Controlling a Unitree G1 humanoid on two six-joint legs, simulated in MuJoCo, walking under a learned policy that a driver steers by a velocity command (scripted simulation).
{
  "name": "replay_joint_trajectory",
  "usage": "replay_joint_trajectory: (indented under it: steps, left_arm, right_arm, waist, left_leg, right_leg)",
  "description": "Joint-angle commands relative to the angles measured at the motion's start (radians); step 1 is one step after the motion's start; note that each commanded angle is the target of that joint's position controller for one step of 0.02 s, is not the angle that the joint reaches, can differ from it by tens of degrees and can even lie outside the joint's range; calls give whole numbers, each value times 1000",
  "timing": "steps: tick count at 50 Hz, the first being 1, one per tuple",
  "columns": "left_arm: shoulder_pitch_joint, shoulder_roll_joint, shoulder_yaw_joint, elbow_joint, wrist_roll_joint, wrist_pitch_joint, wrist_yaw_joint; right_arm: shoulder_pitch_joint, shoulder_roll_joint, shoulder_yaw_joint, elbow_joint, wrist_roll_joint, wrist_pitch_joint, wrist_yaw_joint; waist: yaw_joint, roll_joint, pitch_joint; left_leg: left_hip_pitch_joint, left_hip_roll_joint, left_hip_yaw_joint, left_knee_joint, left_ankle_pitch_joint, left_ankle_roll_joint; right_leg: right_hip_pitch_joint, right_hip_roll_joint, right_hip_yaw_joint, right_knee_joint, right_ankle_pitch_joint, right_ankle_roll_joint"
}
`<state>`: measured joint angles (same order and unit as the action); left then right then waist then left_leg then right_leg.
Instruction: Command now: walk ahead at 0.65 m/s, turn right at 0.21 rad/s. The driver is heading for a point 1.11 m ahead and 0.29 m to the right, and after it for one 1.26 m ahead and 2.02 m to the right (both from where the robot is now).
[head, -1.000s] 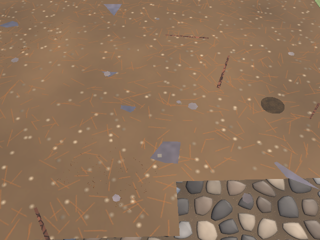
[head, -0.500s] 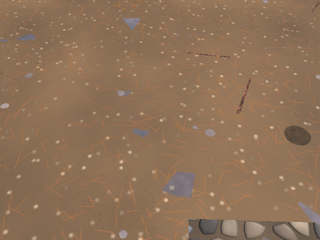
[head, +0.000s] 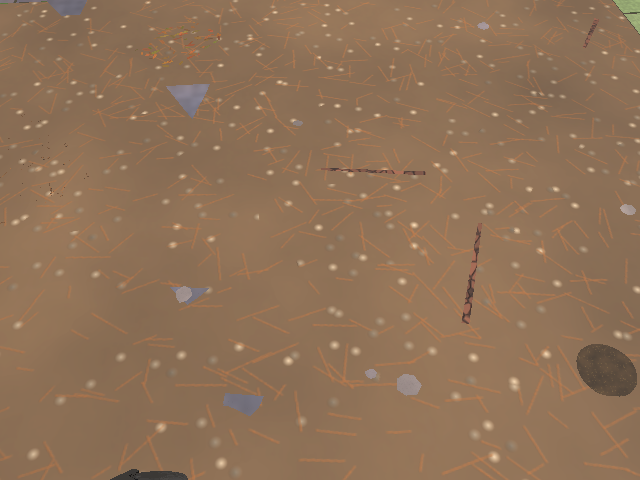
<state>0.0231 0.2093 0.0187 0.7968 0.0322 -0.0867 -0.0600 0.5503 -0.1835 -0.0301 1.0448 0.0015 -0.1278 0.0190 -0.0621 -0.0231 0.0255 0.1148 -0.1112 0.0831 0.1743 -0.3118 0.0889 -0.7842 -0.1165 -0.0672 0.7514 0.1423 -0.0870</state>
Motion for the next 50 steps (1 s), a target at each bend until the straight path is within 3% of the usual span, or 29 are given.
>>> replay_joint_trajectory:
  steps: [1, 2, 3, 4, 6, 7, 8, 9, 10, 11, 13, 15, 18, 21, 25, 28, 29, 30, 31, 32, 33, 35, 38, 43, 45, 46, 47, 49, 50]
  left_arm:
    - [-46, 6, -18, -34, -11, -19, -2]
    - [-15, 27, -14, -20, -7, -21, 4]
    - [-64, 104, 26, -69, -79, -44, 1]
    - [36, 156, 43, -47, -90, -53, -7]
    - [393, 221, 76, 48, -64, -39, -2]
    - [413, 264, 72, 61, -29, -30, 4]
    - [386, 266, 69, 21, 28, -38, 8]
    - [316, 254, 84, -29, 14, -20, 17]
    - [212, 222, 77, -61, -22, -11, 27]
    - [145, 190, 65, -78, -45, -3, 30]
    - [117, 187, 63, -104, -38, 5, 34]
    - [121, 197, 68, -115, -39, 12, 42]
    - [161, 249, 88, -130, -49, 50, 75]
    - [184, 250, 94, -150, -72, 92, 106]
    - [207, 233, 99, -190, -59, 117, 124]
    - [158, 219, 100, -240, -58, 124, 124]
    - [146, 196, 93, -254, -63, 129, 119]
    - [242, 122, 73, -244, -56, 135, 113]
    - [297, 142, 76, -256, -55, 130, 108]
    - [329, 236, 96, -269, -47, 115, 91]
    - [304, 302, 114, -237, -54, 116, 86]
    - [279, 276, 112, -213, -52, 141, 94]
    - [267, 172, 70, -246, -44, 121, 76]
    - [184, 137, 42, -259, -35, 58, 65]
    - [189, 136, 39, -246, -41, 30, 63]
    - [202, 142, 33, -242, 34, 57, 30]
    - [217, 127, 32, -241, 25, 65, 18]
    - [340, 124, 31, -198, 3, 55, 38]
    - [466, 167, 43, -168, 8, 43, 56]
  right_arm:
    - [5, -139, -8, -43, 5, -26, -19]
    - [7, -155, -8, -40, 0, -22, -29]
    - [8, -229, -22, -51, 13, 6, -57]
    - [-45, -251, -28, -68, -9, 27, -77]
    - [-238, -267, -36, -144, -35, 53, -84]
    - [-150, -85, 4, -193, -84, 39, -60]
    - [5, -35, 32, -195, -21, 10, -36]
    - [-92, -148, 9, -227, 1, -10, -29]
    - [-184, -177, 0, -279, 9, -15, -31]
    - [-242, -197, -11, -293, -7, -10, -38]
    - [-249, -196, -22, -326, -23, 20, -43]
    - [-270, -165, -20, -358, -28, 38, -58]
    - [-367, -141, -13, -412, -19, 62, -78]
    - [-465, -159, -16, -451, -6, 80, -82]
    - [-572, -182, -23, -488, 0, 68, -67]
    - [-516, -211, -43, -469, 3, 43, -51]
    - [-460, -209, -49, -447, 4, 39, -47]
    - [-458, -237, -56, -453, -10, 48, -51]
    - [-461, -260, -58, -483, -42, 69, -52]
    - [-432, -250, -66, -475, -48, 74, -52]
    - [-474, -194, -56, -498, -33, 77, -56]
    - [-507, -174, -45, -510, -21, 97, -65]
    - [-402, -218, -53, -466, -8, 101, -66]
    - [-298, -245, -59, -424, 10, 67, -38]
    - [-327, -256, -61, -430, 21, 67, -29]
    - [-276, -269, -74, -399, -44, 87, -3]
    - [-276, -277, -83, -395, -44, 105, 7]
    - [-325, -239, -80, -408, -20, 128, 5]
    - [-374, -184, -70, -436, -14, 118, 2]
  waist:
    - [31, 47, 125]
    - [43, 74, 86]
    - [67, 119, -12]
    - [137, 149, -92]
    - [318, 164, -215]
    - [178, -212, -276]
    - [137, -217, -528]
    - [179, -59, -521]
    - [122, 36, -356]
    - [72, 152, -217]
    - [11, 130, -112]
    - [-5, 86, -88]
    - [14, 9, -172]
    - [44, -52, -217]
    - [82, -119, -150]
    - [54, -154, -139]
    - [33, -119, -151]
    - [89, 57, -217]
    - [124, 235, -212]
    - [136, 330, -255]
    - [111, 220, -188]
    - [101, 94, -115]
    - [72, 164, -134]
    - [29, 166, -86]
    - [51, 196, -60]
    - [50, 138, -70]
    - [63, 185, -40]
    - [154, 125, 10]
    - [219, 71, -16]
  left_leg:
    - [-201, 227, 0, -74, 919, 12]
    - [-123, 235, 20, -10, 1054, -10]
    - [-20, 259, -5, 128, 1228, -63]
    - [56, 259, 7, 264, 1293, -101]
    - [-84, 193, 44, 796, 1145, -159]
    - [-551, 24, -13, 1218, -159, -193]
    - [-798, -21, -244, 1540, -355, -204]
    - [-803, 27, -293, 1508, -242, -160]
    - [-833, 65, -273, 1416, -181, -131]
    - [-809, 84, -235, 1344, -153, -125]
    - [-731, 110, -233, 1209, -134, -139]
    - [-669, 115, -209, 1016, -103, -157]
    - [-602, 48, -183, 766, 40, -188]
    - [-607, 17, -219, 633, 163, -193]
    - [-651, 16, -280, 487, 160, -178]
    - [-502, 40, -286, 288, 186, -142]
    - [-364, 87, -268, 163, 312, -112]
    - [-165, 287, -418, 174, 421, -19]
    - [-91, 454, -615, 190, 637, 112]
    - [-108, 572, -774, 146, 529, 210]
    - [-164, 494, -646, 147, 410, 187]
    - [-290, 350, -430, 155, 277, 106]
    - [-300, 281, -360, 56, -94, 84]
    - [-332, 327, -439, -28, -264, 127]
    - [-433, 293, -407, -34, -206, 122]
    - [-468, 244, -346, -2, -209, 96]
    - [-502, 226, -342, 26, -212, 92]
    - [-689, 165, -321, 141, -234, 46]
    - [-920, 93, -273, 285, -223, -21]
  right_leg:
    - [286, 122, -113, -190, 146, -29]
    - [322, 166, -122, -208, 120, -42]
    - [341, 199, -52, -196, 82, -51]
    - [400, 223, -39, -221, 89, -56]
    - [732, 160, 44, -366, 231, -95]
    - [1132, -26, 272, -131, 676, -177]
    - [1373, -253, 729, -170, 689, -400]
    - [1266, -209, 709, -273, 546, -377]
    - [1090, -150, 633, -335, 351, -341]
    - [868, -99, 587, -407, 266, -305]
    - [623, -32, 522, -463, 281, -283]
    - [472, 38, 443, -451, 343, -249]
    - [436, 99, 421, -387, 392, -185]
    - [490, 122, 479, -347, 176, -90]
    - [574, 103, 615, -327, -79, -70]
    - [571, 114, 676, -257, -107, -44]
    - [513, 161, 645, -180, -249, -15]
    - [379, 254, 522, 29, -676, 29]
    - [205, 355, 357, 198, -880, 74]
    - [126, 256, 308, 403, -824, 122]
    - [107, 198, 276, 476, -720, 154]
    - [125, 169, 225, 572, -576, 175]
    - [103, 135, 96, 530, -483, 162]
    - [186, 83, 84, 217, -497, 113]
    - [357, 112, 58, 23, -517, 94]
    - [450, 174, 9, -58, -622, 86]
    - [504, 193, -5, -145, -621, 80]
    - [759, 198, -34, -388, -397, 60]
    - [1027, 95, 56, -396, -437, 46]
